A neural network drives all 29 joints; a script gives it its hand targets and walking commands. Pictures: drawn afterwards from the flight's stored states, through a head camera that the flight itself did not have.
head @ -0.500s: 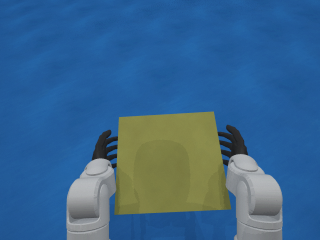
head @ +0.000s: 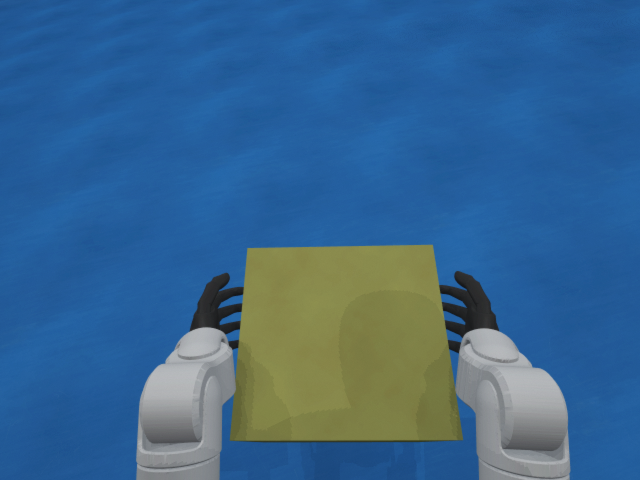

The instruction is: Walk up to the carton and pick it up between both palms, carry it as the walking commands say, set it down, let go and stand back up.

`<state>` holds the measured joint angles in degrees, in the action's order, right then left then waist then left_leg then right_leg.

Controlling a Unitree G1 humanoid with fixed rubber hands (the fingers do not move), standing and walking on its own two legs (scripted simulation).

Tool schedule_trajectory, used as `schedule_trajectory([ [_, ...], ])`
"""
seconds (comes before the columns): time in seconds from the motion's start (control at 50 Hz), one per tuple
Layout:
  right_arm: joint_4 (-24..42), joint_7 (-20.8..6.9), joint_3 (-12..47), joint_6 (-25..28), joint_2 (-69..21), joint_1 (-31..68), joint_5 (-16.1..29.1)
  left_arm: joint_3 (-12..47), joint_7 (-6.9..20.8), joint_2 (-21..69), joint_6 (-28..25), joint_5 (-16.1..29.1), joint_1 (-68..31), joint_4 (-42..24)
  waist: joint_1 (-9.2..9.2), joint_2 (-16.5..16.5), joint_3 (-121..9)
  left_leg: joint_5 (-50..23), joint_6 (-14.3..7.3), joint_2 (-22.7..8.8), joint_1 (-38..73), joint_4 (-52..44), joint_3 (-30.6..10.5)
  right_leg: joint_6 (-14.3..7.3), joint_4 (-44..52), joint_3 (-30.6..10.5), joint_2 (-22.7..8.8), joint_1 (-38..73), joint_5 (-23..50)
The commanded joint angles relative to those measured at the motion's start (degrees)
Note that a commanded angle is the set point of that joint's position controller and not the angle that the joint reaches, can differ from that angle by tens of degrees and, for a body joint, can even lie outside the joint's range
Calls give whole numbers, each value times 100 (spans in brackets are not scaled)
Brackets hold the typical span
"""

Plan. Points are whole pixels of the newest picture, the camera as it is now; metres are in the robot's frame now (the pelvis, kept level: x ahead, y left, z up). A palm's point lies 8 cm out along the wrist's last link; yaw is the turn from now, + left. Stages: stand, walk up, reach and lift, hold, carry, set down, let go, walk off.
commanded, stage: carry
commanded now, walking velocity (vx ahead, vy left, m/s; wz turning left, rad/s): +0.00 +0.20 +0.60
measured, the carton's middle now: (340, 353) +0.29 -0.01 +0.02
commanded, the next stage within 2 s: none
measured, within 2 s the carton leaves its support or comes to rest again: neither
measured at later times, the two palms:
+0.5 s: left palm out of the picture +0.16 +0.34 +0.09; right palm (271, 368) +0.24 +0.06 +0.10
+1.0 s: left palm out of the picture +0.12 +0.33 +0.11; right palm (280, 415) +0.18 +0.05 +0.11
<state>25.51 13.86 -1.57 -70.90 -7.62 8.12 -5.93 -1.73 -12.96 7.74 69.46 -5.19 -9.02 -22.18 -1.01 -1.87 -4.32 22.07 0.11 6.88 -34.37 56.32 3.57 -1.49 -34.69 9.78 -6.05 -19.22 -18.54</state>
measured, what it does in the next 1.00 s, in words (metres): steps to the left: left foot, then right foot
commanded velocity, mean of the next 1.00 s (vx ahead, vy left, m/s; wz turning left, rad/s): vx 0.00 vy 0.03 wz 0.08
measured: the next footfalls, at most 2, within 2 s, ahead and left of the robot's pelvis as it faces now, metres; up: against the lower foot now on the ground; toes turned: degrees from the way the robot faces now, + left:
left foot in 0.26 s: +0.02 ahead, +0.24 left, +0.00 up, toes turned -4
right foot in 0.60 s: -0.03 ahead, +0.03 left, +0.00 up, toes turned +6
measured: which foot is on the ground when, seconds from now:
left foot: up 0.00-0.24, down 0.26-1.00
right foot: down 0.00-0.26, up 0.28-0.58, down 0.60-1.00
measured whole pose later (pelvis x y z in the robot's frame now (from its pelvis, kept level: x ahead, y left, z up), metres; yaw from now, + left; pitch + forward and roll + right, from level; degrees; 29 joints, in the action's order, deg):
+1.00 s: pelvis -0.10 +0.13 +0.00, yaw +11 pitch +3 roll -1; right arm 18.8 12.7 -3.1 -71.6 -8.0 10.9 -7.0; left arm -2.4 -13.9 8.0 71.2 -6.3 -10.8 -17.8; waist 0.8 -1.6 -8.3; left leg 4.9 -2.7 -0.9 -24.6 26.4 5.6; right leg -0.9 -29.4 6.7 -0.7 -18.3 -13.8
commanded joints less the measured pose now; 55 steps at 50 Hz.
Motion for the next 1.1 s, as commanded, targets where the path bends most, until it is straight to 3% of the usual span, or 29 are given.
schedule_trajectory([
  [0.0, 342, -1440, 3508, 82, -5807, 2391, 2215, 2944, 1435, 5613, -115, 2007, -1951, -624, 104, 604, -919, -78, 191, -771, -502, 1689, -545, -346, 1212, -1051, -2005, 944, 2613],
  [0.02, 234, -1446, 3511, 69, -5803, 2278, 2193, 2913, 1425, 5560, -122, 1999, -1987, -631, 72, 940, -880, -274, 283, -804, -532, 1376, -323, -212, 1016, -696, -1753, 1171, 2964],
  [0.06, 207, -1398, 3532, 54, -5779, 2293, 2168, 2872, 1407, 5434, -111, 1989, -1984, -647, 91, 1416, -800, -241, 395, -749, -296, 675, 106, -136, 897, -351, -1618, 1197, 3399],
  [0.14, 147, -1346, 3467, 4, -5710, 2173, 2124, 2921, 1368, 5332, -51, 2012, -1890, -644, 155, 1840, -911, 46, 347, -809, 441, -881, 516, -75, 640, -27, -1709, 1189, 3630],
  [0.18, 92, -1353, 3362, -14, -5691, 2150, 2117, 2984, 1354, 5337, -45, 2009, -1862, -671, 194, 2007, -1123, -12, 250, -700, 776, -1650, 685, 54, 374, -16, -1744, 1298, 3457],
  [0.2, 0, -1363, 3294, -21, -5696, 2040, 2109, 3023, 1346, 5345, -41, 2013, -1903, -683, 121, 1896, -1253, -430, 176, -642, 1155, -2377, 774, 208, 99, 85, -1687, 1210, 3222],
  [0.22, -124, -1375, 3202, -27, -5683, 1894, 2092, 3040, 1336, 5351, -32, 1993, -1899, -660, 51, 1481, -1462, -963, 141, -593, 1859, -3202, 795, 412, -356, 219, -1521, 900, 2803],
  [0.24, -228, -1394, 3106, -29, -5662, 1793, 2061, 3067, 1333, 5329, -11, 1961, -1935, -640, -15, 726, -1819, -1514, 58, -1004, 2877, -3428, 246, 649, -962, 209, -1302, 168, 1565],
  [0.26, -321, -1399, 2979, -17, -5562, 1843, 2003, 3122, 1335, 5302, 27, 1956, -1934, -591, 55, -794, -1666, -4130, -336, -2416, 3518, -3477, -1700, 951, -1799, 262, -570, -1371, -1658],
  [0.28, -172, -1416, 2863, 74, -5614, 1935, 1986, 3312, 1382, 5492, 10, 2107, -2234, -755, 49, -1895, -1782, -5722, -1046, -3217, 3504, -3054, -2711, 889, -2786, -143, -169, -2036, -2615],
  [0.3, -149, -1447, 2866, 121, -5841, 1978, 1971, 3498, 1428, 5721, -36, 2211, -2537, -794, 64, -1417, -1889, -5447, -1084, -2956, 3388, -2859, -2123, 777, -3240, -637, -287, -1962, -2332],
  [0.34, -140, -1496, 2801, 271, -6083, 1962, 1892, 3845, 1491, 6095, -131, 2484, -3080, -1044, 26, -1041, -1912, -4084, -862, -2429, 2974, -2932, -1161, 678, -3366, -783, -218, -1692, -1388],
  [0.38, -136, -1508, 2734, 368, -6111, 1855, 1845, 3891, 1513, 6166, -181, 2535, -3005, -1027, 28, -846, -2005, -3242, -876, -2220, 2716, -3075, -811, 665, -3309, -789, -90, -1332, -798],
  [0.42, -70, -1493, 2767, 403, -6005, 1825, 1810, 3829, 1487, 6074, -190, 2479, -2855, -975, 14, -648, -1908, -2506, -907, -2268, 2557, -3304, -970, 608, -2751, -830, 21, -1156, -759],
  [0.48, -98, -1443, 2833, 337, -5775, 1728, 1752, 3631, 1435, 5807, -114, 2277, -2477, -721, 18, -648, -1782, -1788, -920, -2340, 2436, -3595, -1347, 509, -1714, -789, 115, -802, -884],
  [0.54, -98, -1420, 2929, 234, -5623, 1764, 1767, 3370, 1388, 5596, -23, 2093, -2190, -482, 46, -681, -1653, -1539, -852, -2264, 2291, -3737, -1482, 382, -435, -632, 224, -256, -910],
  [0.56, -85, -1415, 2971, 201, -5607, 1824, 1797, 3277, 1376, 5571, -3, 2033, -2113, -403, 102, -563, -1649, -1524, -787, -2174, 2229, -3688, -1398, 338, 249, -525, 265, 73, -588],
  [0.58, -82, -1413, 3007, 172, -5606, 1894, 1833, 3194, 1368, 5562, 10, 1973, -2055, -339, 160, -361, -1648, -1414, -654, -2012, 2075, -3614, -1226, 332, 1090, -425, 221, 571, 51],
  [0.6, -103, -1413, 3031, 153, -5624, 1951, 1862, 3115, 1366, 5544, 23, 1933, -2041, -293, 151, -126, -1615, -1317, -470, -1835, 1740, -3546, -1119, 306, 1308, -710, -83, 1051, 324],
  [0.62, -48, -1437, 3163, 121, -5662, 2070, 1897, 3012, 1380, 5571, -1, 1845, -2020, -111, 119, 643, -1336, -1120, -173, -1608, 1582, -3446, -924, 191, 1279, -1377, -512, 696, 108],
  [0.64, 54, -1451, 3230, 110, -5745, 2274, 1953, 2979, 1394, 5633, -21, 1851, -2093, -117, 86, 846, -1154, -1088, -136, -1506, 1736, -3251, -745, 152, 1438, -1493, -663, 257, -48],
  [0.68, 174, -1471, 3260, 88, -5820, 2544, 2039, 2976, 1367, 5674, -21, 1847, -2238, -197, 81, 507, -1037, -909, -206, -1499, 1927, -3296, -799, 187, 1372, -1209, -486, -148, -330],
  [0.72, 55, -1475, 3187, 31, -5707, 2468, 2047, 2921, 1335, 5585, 34, 1810, -2139, -100, 118, 195, -1071, -462, -233, -1693, 1799, -3676, -1150, 231, 1093, -978, -159, -39, -132],
  [0.8, -185, -1484, 3031, -22, -5631, 2365, 2001, 2956, 1307, 5581, 83, 1833, -2217, -17, 139, -85, -1116, 58, -179, -1778, 1604, -3993, -1275, 161, 924, -926, 25, 111, -31],
  [0.94, -279, -1480, 2869, 58, -5711, 2358, 1910, 3121, 1351, 5783, 41, 2027, -2486, -81, 120, -114, -1184, 250, -147, -1683, 1673, -3887, -1160, 55, 1090, -1025, 80, -107, -295],
  [1.08, -228, -1489, 2911, 148, -5750, 2373, 1926, 3154, 1371, 5843, -37, 2047, -2422, -116, 90, 19, -1267, -60, -166, -1598, 1734, -3575, -1034, 15, 1206, -1097, 9, -237, -352],
])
